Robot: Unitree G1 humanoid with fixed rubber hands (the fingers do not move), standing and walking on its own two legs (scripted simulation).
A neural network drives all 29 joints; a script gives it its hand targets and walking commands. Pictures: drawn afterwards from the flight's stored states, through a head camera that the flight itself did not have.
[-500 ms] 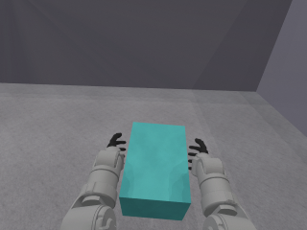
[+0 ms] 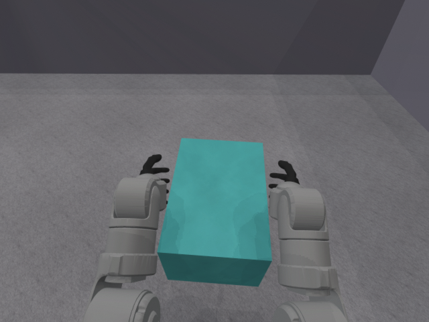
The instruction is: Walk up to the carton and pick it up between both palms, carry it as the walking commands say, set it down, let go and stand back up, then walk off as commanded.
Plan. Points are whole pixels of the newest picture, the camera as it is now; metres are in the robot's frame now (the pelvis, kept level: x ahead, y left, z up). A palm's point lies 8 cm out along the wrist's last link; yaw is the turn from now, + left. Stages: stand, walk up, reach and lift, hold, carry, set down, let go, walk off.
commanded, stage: carry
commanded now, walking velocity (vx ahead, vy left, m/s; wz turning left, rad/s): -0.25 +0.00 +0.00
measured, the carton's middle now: (217, 207) +0.36 -0.01 +0.02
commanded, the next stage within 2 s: none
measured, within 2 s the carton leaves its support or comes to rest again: neither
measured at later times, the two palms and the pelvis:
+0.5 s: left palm (144, 255) +0.22 +0.11 +0.09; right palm (309, 257) +0.21 -0.14 +0.11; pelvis -0.11 -0.01 +0.00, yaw -1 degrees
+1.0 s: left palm out of the picture +0.06 +0.10 +0.09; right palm out of the picture +0.05 -0.15 +0.10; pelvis -0.27 -0.02 +0.00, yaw -2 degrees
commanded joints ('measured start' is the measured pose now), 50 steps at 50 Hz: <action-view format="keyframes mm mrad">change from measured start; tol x32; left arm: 1 -586 -1203 -539 -89 -511 37 -406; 50 -801 -1134 -629 -342 -555 14 -373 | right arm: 1 -768 1079 585 -213 559 38 472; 50 -650 1076 528 -158 516 35 489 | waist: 1 50 160 -402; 4 41 -271 -422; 13 41 -263 -503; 28 24 298 -463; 32 31 -271 -470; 38 40 -295 -429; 50 24 191 -442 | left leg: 1 45 260 -154 -196 364 141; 5 -208 11 26 405 -386 -32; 13 -31 -3 123 153 -263 -26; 19 287 408 -406 -333 307 123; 28 340 269 -123 -118 846 129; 33 -91 38 74 293 -343 -49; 50 260 297 -178 -228 541 160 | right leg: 1 144 -44 11 -150 -90 -38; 5 431 -459 464 -393 704 -239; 16 401 -251 177 -288 552 -119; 22 -45 0 33 329 -250 -1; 27 66 7 -55 -91 -162 -6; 33 435 -429 353 -366 727 -235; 50 -10 -28 -18 129 -198 5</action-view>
